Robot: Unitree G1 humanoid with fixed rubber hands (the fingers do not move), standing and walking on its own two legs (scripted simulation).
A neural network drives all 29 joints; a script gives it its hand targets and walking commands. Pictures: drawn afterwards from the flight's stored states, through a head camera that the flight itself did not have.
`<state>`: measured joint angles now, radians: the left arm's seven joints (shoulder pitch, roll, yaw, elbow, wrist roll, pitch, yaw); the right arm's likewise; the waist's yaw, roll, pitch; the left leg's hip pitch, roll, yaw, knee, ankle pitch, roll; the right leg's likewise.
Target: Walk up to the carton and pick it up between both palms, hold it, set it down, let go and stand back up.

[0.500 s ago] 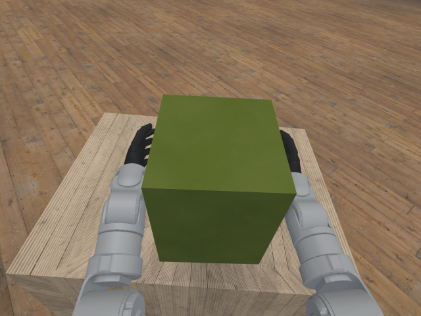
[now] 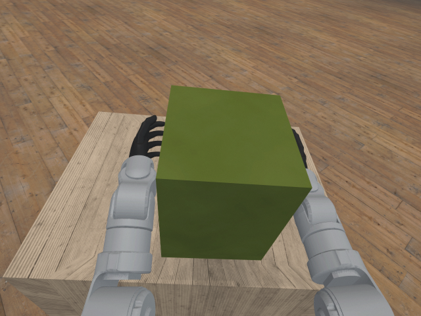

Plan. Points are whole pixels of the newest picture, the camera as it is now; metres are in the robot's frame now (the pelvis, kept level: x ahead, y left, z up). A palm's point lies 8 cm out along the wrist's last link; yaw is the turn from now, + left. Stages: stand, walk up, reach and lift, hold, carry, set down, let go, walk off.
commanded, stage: reach and lift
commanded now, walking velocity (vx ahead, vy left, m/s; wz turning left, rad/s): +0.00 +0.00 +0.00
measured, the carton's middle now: (219, 178) +0.34 -0.01 +0.12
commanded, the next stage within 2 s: hold in 0.30 s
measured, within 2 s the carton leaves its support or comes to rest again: neither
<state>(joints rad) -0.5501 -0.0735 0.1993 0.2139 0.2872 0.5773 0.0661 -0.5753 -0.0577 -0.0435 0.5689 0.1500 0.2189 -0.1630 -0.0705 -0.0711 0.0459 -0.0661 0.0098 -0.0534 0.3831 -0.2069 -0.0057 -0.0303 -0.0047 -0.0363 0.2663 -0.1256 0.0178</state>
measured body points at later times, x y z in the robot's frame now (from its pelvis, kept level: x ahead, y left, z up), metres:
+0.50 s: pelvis +0.00 -0.01 +0.00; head -0.03 +0.02 +0.45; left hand +0.38 +0.14 +0.16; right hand +0.38 -0.15 +0.16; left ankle +0.01 +0.12 -0.75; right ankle +0.02 -0.13 -0.75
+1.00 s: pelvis -0.01 -0.01 +0.00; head -0.05 +0.03 +0.45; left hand +0.37 +0.15 +0.17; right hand +0.38 -0.15 +0.17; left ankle +0.01 +0.12 -0.75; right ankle +0.02 -0.13 -0.75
